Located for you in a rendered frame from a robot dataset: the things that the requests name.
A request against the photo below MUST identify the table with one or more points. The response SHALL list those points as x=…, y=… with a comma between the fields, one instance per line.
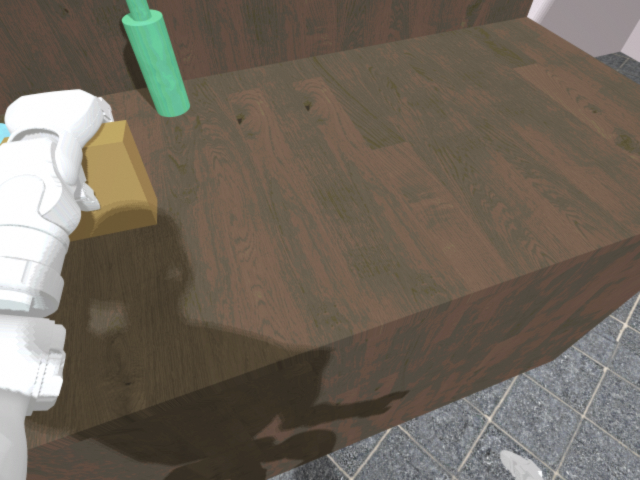
x=371, y=209

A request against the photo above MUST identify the right robot hand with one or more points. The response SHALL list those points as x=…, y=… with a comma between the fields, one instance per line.
x=520, y=468

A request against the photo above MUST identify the left robot hand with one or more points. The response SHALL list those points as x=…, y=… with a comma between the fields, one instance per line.
x=76, y=111

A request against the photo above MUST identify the sponge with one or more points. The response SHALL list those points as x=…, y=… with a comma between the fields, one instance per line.
x=114, y=170

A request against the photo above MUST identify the robot left forearm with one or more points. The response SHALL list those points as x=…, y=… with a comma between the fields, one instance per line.
x=39, y=169

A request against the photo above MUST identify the robot left upper arm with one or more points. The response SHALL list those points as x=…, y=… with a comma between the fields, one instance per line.
x=31, y=375

